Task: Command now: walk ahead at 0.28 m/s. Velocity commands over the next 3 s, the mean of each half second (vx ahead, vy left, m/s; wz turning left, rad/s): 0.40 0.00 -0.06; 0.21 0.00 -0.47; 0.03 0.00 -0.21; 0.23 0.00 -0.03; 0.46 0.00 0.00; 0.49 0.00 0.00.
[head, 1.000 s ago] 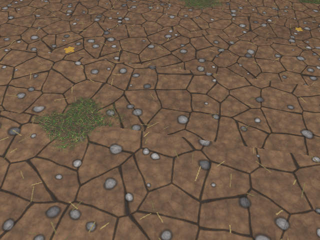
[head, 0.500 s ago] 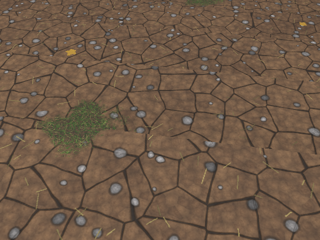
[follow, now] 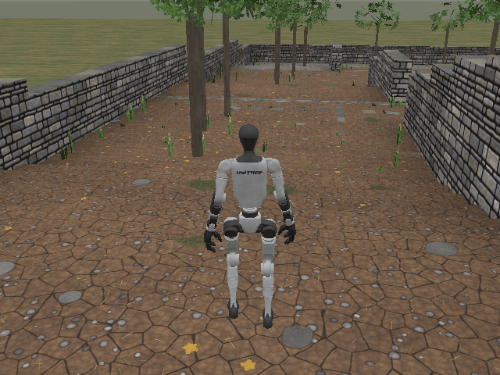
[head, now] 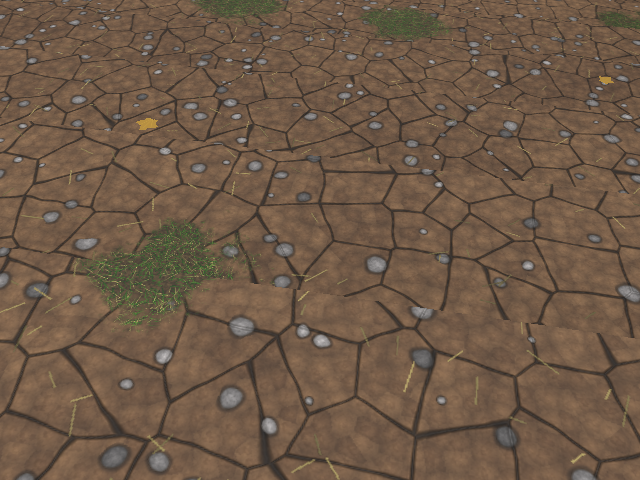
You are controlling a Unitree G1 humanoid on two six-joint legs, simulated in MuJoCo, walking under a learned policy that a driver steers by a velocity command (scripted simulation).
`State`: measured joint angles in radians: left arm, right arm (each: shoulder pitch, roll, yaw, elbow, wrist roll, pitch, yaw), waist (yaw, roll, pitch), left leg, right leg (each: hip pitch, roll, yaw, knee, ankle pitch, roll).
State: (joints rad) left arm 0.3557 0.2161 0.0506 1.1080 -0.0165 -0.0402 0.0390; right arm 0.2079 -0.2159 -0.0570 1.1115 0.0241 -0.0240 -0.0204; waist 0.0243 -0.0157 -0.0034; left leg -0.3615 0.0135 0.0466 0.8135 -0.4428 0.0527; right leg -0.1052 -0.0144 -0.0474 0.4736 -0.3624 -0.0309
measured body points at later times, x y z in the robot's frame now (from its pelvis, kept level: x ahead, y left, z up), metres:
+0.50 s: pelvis +0.19 +0.04 +0.00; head +0.21 +0.05 +0.45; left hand +0.39 +0.27 -0.11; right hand +0.11 -0.19 -0.14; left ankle +0.06 +0.14 -0.74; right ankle +0.39 -0.11 -0.68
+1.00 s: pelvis +0.39 +0.00 +0.00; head +0.44 -0.03 +0.45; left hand +0.58 +0.24 -0.11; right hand +0.47 -0.31 -0.11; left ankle +0.54 +0.15 -0.69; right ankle +0.42 -0.08 -0.74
